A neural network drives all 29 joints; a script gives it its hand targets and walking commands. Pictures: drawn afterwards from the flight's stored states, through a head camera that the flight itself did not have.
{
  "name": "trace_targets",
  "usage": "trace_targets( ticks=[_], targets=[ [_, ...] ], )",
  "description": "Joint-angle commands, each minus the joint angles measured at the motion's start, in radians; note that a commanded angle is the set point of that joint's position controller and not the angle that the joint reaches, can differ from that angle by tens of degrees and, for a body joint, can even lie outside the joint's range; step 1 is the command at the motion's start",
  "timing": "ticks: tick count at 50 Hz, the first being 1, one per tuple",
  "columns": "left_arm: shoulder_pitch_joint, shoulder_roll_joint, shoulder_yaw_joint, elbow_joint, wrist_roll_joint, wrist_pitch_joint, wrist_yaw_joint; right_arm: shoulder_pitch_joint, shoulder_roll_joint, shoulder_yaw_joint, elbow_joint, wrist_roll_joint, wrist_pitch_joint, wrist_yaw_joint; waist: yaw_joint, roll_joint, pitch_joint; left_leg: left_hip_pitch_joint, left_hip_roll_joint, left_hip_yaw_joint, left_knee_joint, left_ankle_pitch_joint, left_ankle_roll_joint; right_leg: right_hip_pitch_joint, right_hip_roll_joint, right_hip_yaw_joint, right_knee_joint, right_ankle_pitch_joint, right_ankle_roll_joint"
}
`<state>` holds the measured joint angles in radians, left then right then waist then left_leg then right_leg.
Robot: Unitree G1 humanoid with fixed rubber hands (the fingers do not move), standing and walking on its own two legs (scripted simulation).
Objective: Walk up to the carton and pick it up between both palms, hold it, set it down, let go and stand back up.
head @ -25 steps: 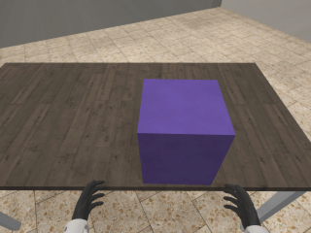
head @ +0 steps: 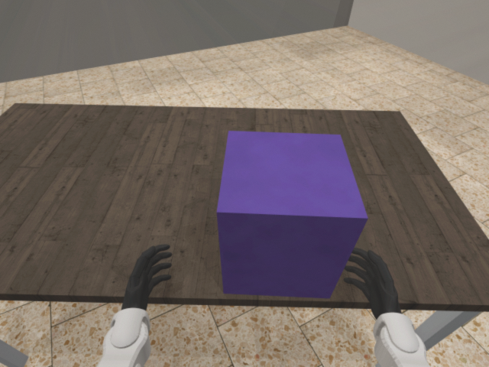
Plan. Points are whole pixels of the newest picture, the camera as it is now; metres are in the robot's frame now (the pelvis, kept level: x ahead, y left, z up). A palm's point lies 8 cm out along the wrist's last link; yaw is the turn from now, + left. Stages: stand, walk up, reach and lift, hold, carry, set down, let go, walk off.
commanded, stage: reach and lift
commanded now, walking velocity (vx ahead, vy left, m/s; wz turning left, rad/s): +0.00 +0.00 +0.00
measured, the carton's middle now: (280, 216) +0.39 -0.05 +0.04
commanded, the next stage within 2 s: none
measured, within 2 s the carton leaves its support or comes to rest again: neither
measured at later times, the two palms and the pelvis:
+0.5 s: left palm (138, 239) +0.31 +0.19 +0.08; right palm (380, 242) +0.30 -0.20 +0.07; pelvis -0.02 -0.01 +0.00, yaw +0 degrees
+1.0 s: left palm (136, 182) +0.37 +0.20 +0.14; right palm (379, 191) +0.37 -0.20 +0.13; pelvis -0.01 -0.01 +0.00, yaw +0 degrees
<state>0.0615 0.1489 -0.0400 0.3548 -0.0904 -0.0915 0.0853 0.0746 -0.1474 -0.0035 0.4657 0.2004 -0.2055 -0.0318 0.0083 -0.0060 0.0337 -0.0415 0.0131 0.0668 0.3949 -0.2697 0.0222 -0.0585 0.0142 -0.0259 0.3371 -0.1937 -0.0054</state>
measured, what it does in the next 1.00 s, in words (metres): stands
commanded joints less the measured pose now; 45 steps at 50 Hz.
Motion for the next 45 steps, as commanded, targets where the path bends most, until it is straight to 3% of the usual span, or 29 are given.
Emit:
trace_targets(
  ticks=[1, 3, 5, 7, 8, 9, 11, 13, 14, 15, 17, 18, 20, 21, 22, 23, 26, 27, 29, 31, 33, 35, 36, 38, 39, 40, 42, 44, 45],
  targets=[
    [-0.258, 0.085, 0.032, -0.200, -0.005, 0.003, 0.001, -0.251, -0.111, -0.059, -0.198, 0.002, -0.008, -0.012, -0.011, -0.006, -0.125, -0.068, 0.028, -0.067, -0.097, 0.244, -0.038, 0.087, -0.012, 0.074, -0.030, 0.199, -0.041],
    [-0.300, 0.098, 0.041, -0.249, -0.012, 0.064, -0.005, -0.292, -0.115, -0.052, -0.226, 0.004, 0.027, -0.022, 0.006, 0.033, -0.167, -0.038, 0.010, -0.049, -0.069, 0.285, -0.044, 0.095, -0.013, 0.078, -0.038, 0.250, -0.038],
    [-0.345, 0.124, 0.065, -0.276, -0.020, 0.127, -0.015, -0.316, -0.138, -0.070, -0.264, -0.004, 0.071, -0.036, -0.013, 0.007, -0.184, -0.048, 0.014, -0.041, -0.091, 0.278, -0.037, 0.120, -0.017, 0.071, -0.031, 0.272, -0.028],
    [-0.357, 0.077, 0.066, -0.319, -0.014, 0.177, -0.019, -0.335, -0.118, -0.062, -0.269, -0.007, 0.111, -0.039, 0.016, 0.012, -0.160, -0.029, 0.006, -0.030, -0.102, 0.281, -0.041, 0.113, -0.009, 0.069, -0.056, 0.234, -0.025],
    [-0.369, 0.122, 0.084, -0.334, -0.015, 0.205, -0.020, -0.361, -0.114, -0.055, -0.328, 0.009, 0.128, -0.042, 0.012, 0.009, -0.175, -0.034, -0.006, -0.027, -0.094, 0.278, -0.042, 0.102, -0.007, 0.079, -0.051, 0.253, -0.019],
    [-0.353, 0.094, 0.086, -0.326, -0.010, 0.222, -0.019, -0.344, -0.098, -0.048, -0.315, -0.005, 0.149, -0.044, 0.021, -0.022, -0.173, -0.037, 0.003, -0.037, -0.102, 0.287, -0.031, 0.103, -0.009, 0.074, -0.051, 0.255, -0.020],
    [-0.331, 0.074, 0.091, -0.340, 0.005, 0.260, -0.024, -0.334, -0.116, -0.048, -0.333, 0.001, 0.178, -0.053, -0.004, 0.007, -0.177, -0.003, 0.000, -0.034, -0.108, 0.307, -0.046, 0.109, 0.000, 0.060, -0.056, 0.261, -0.017],
    [-0.430, 0.112, 0.103, -0.399, -0.012, 0.303, -0.029, -0.407, -0.123, -0.047, -0.352, 0.023, 0.212, -0.065, 0.025, 0.026, -0.199, -0.011, -0.008, -0.021, -0.091, 0.314, -0.053, 0.099, 0.006, 0.070, -0.054, 0.268, -0.015],
    [-0.475, 0.133, 0.119, -0.386, -0.018, 0.323, -0.029, -0.466, -0.141, -0.065, -0.360, 0.037, 0.231, -0.065, 0.003, 0.044, -0.220, -0.026, -0.012, -0.016, -0.089, 0.292, -0.048, 0.081, 0.000, 0.074, -0.050, 0.248, -0.016],
    [-0.445, 0.110, 0.120, -0.355, -0.011, 0.341, -0.030, -0.436, -0.132, -0.044, -0.343, 0.021, 0.243, -0.073, 0.009, 0.011, -0.193, -0.030, 0.000, -0.026, -0.097, 0.272, -0.041, 0.070, -0.001, 0.064, -0.044, 0.247, -0.005],
    [-0.531, 0.114, 0.123, -0.360, -0.019, 0.370, -0.031, -0.506, -0.134, -0.055, -0.331, 0.035, 0.270, -0.076, 0.016, 0.036, -0.235, -0.038, 0.003, -0.023, -0.086, 0.282, -0.047, 0.073, 0.004, 0.060, -0.036, 0.227, -0.017],
    [-0.497, 0.104, 0.131, -0.353, -0.011, 0.380, -0.028, -0.518, -0.131, -0.032, -0.350, 0.042, 0.273, -0.078, 0.037, 0.013, -0.238, -0.036, -0.008, -0.018, -0.073, 0.296, -0.045, 0.078, 0.007, 0.067, -0.036, 0.252, -0.010],
    [-0.563, 0.128, 0.133, -0.372, -0.021, 0.404, -0.031, -0.573, -0.154, -0.048, -0.355, 0.037, 0.289, -0.081, -0.008, 0.009, -0.244, -0.016, -0.001, -0.032, -0.086, 0.296, -0.039, 0.064, 0.011, 0.054, -0.046, 0.234, 0.001],
    [-0.550, 0.096, 0.134, -0.366, -0.015, 0.411, -0.032, -0.538, -0.164, -0.052, -0.320, 0.038, 0.297, -0.087, -0.007, 0.003, -0.265, -0.007, 0.007, -0.039, -0.087, 0.281, -0.039, 0.082, 0.012, 0.050, -0.047, 0.223, 0.000],
    [-0.656, 0.115, 0.128, -0.353, -0.018, 0.422, -0.028, -0.627, -0.183, -0.061, -0.354, 0.034, 0.303, -0.089, -0.016, 0.048, -0.244, -0.040, -0.002, -0.032, -0.091, 0.226, -0.047, 0.036, 0.008, 0.053, -0.063, 0.156, -0.007],
    [-0.642, 0.105, 0.124, -0.366, -0.025, 0.431, -0.022, -0.625, -0.192, -0.084, -0.317, 0.033, 0.313, -0.086, -0.029, 0.035, -0.267, -0.020, 0.012, -0.055, -0.091, 0.214, -0.047, 0.016, 0.015, 0.041, -0.046, 0.137, -0.010],
    [-0.678, 0.160, 0.168, -0.349, -0.025, 0.458, -0.023, -0.663, -0.175, -0.060, -0.318, 0.041, 0.330, -0.089, 0.018, 0.005, -0.325, -0.055, -0.003, -0.028, -0.061, 0.271, -0.039, 0.058, 0.011, 0.051, -0.029, 0.240, -0.006],
    [-0.681, 0.171, 0.174, -0.350, -0.024, 0.466, -0.026, -0.704, -0.176, -0.061, -0.324, 0.052, 0.335, -0.092, 0.003, -0.008, -0.374, -0.038, -0.004, -0.030, -0.049, 0.334, -0.041, 0.067, 0.019, 0.046, -0.013, 0.319, 0.001],
    [-0.697, 0.176, 0.200, -0.331, -0.019, 0.478, -0.044, -0.715, -0.192, -0.041, -0.300, 0.070, 0.345, -0.102, 0.014, -0.011, -0.378, -0.032, -0.014, -0.015, -0.046, 0.353, -0.040, 0.099, 0.008, 0.053, -0.014, 0.359, 0.010],
    [-0.837, 0.174, 0.180, -0.337, -0.030, 0.487, -0.040, -0.837, -0.194, -0.045, -0.337, 0.087, 0.360, -0.111, -0.003, 0.020, -0.392, -0.093, -0.010, -0.033, -0.053, 0.295, -0.040, 0.093, 0.011, 0.057, -0.017, 0.280, 0.004],
    [-0.777, 0.178, 0.177, -0.309, -0.027, 0.503, -0.043, -0.788, -0.196, -0.019, -0.302, 0.089, 0.372, -0.107, 0.010, 0.004, -0.387, -0.073, -0.007, -0.035, -0.058, 0.344, -0.040, 0.094, 0.018, 0.050, -0.019, 0.339, 0.012],
    [-0.792, 0.186, 0.192, -0.250, -0.012, 0.528, -0.050, -0.789, -0.219, -0.044, -0.230, 0.090, 0.390, -0.111, -0.039, 0.013, -0.382, -0.025, 0.003, -0.041, -0.048, 0.411, -0.049, 0.095, 0.024, 0.037, -0.027, 0.387, 0.009],
    [-0.828, 0.210, 0.212, -0.301, -0.012, 0.530, -0.053, -0.812, -0.235, -0.047, -0.255, 0.093, 0.389, -0.118, -0.017, 0.028, -0.402, -0.041, -0.014, -0.025, -0.046, 0.398, -0.056, 0.102, 0.020, 0.054, -0.026, 0.391, 0.008],
    [-0.876, 0.214, 0.198, -0.349, -0.034, 0.540, -0.050, -0.875, -0.230, -0.047, -0.308, 0.109, 0.391, -0.123, -0.012, 0.040, -0.437, -0.045, -0.011, -0.028, -0.038, 0.430, -0.063, 0.118, 0.027, 0.040, -0.015, 0.425, 0.006],
    [-0.873, 0.215, 0.210, -0.315, -0.033, 0.548, -0.051, -0.876, -0.242, -0.045, -0.274, 0.108, 0.401, -0.123, -0.033, 0.025, -0.438, -0.047, -0.009, -0.034, -0.041, 0.421, -0.055, 0.112, 0.028, 0.042, -0.014, 0.415, 0.009],
    [-0.910, 0.240, 0.219, -0.311, -0.031, 0.554, -0.048, -0.930, -0.250, -0.026, -0.309, 0.118, 0.407, -0.120, -0.025, 0.026, -0.435, -0.062, -0.017, -0.026, -0.042, 0.383, -0.049, 0.099, 0.022, 0.050, -0.026, 0.405, 0.017],
    [-0.911, 0.218, 0.200, -0.229, -0.031, 0.572, -0.051, -0.898, -0.236, -0.029, -0.213, 0.120, 0.427, -0.114, -0.038, 0.032, -0.420, -0.057, 0.001, -0.038, -0.052, 0.396, -0.052, 0.099, 0.025, 0.037, -0.026, 0.409, 0.012],
    [-1.005, 0.234, 0.204, -0.248, -0.049, 0.569, -0.051, -1.003, -0.237, -0.035, -0.234, 0.118, 0.430, -0.119, -0.032, 0.015, -0.445, -0.072, -0.017, -0.020, -0.040, 0.375, -0.049, 0.091, 0.021, 0.043, -0.013, 0.407, 0.022],
    [-1.038, 0.240, 0.207, -0.270, -0.048, 0.569, -0.044, -1.029, -0.254, -0.044, -0.228, 0.123, 0.433, -0.120, -0.032, 0.051, -0.496, -0.054, -0.014, -0.031, -0.038, 0.378, -0.050, 0.098, 0.021, 0.041, -0.004, 0.413, 0.017]
  ],
)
